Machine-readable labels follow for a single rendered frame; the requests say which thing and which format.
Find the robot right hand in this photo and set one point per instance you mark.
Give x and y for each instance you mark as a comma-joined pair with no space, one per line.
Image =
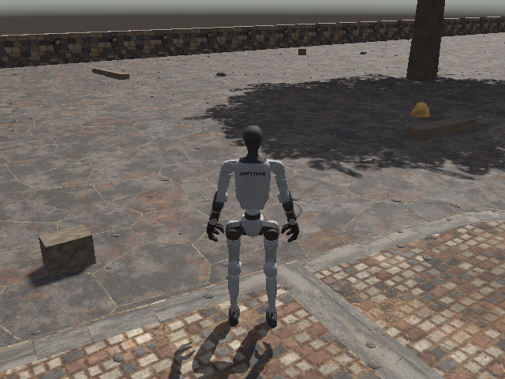
294,229

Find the robot left hand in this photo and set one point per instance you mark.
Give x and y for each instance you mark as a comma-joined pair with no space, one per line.
211,229

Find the robot left thigh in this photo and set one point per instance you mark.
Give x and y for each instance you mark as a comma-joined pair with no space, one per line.
233,240

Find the robot right forearm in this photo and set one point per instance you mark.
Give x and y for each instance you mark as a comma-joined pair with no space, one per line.
289,211

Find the robot left forearm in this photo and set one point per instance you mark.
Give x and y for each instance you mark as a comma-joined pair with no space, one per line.
215,211

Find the robot thigh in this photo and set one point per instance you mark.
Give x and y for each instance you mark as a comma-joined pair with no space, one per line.
233,240
271,238

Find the robot left upper arm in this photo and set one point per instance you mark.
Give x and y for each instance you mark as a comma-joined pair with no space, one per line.
224,180

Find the robot right thigh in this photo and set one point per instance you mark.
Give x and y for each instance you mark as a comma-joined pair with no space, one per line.
271,238

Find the robot right upper arm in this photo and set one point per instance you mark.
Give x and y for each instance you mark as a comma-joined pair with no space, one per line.
281,180

